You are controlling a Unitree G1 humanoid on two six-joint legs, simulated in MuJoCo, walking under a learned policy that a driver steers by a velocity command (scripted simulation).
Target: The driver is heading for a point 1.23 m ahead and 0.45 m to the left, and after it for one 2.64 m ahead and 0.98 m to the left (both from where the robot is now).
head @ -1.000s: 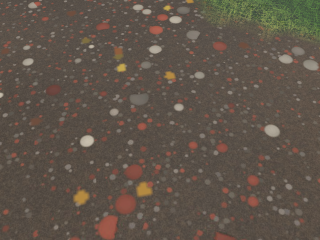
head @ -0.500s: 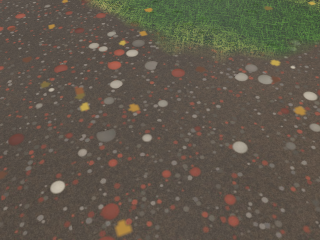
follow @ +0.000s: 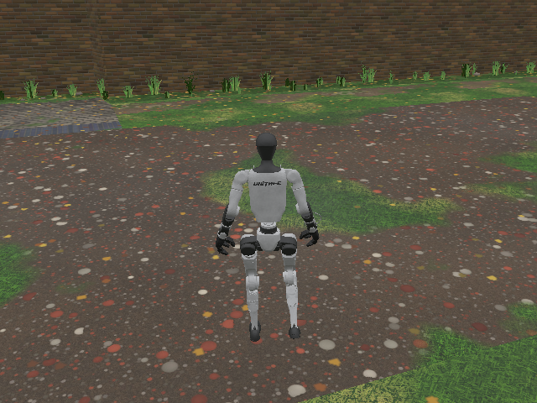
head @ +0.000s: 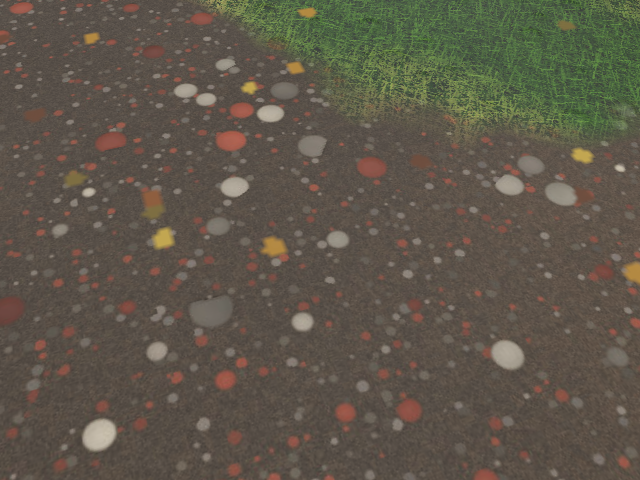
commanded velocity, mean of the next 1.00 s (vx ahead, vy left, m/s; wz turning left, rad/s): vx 0.49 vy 0.00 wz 0.35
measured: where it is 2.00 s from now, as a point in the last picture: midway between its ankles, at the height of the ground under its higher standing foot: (199, 278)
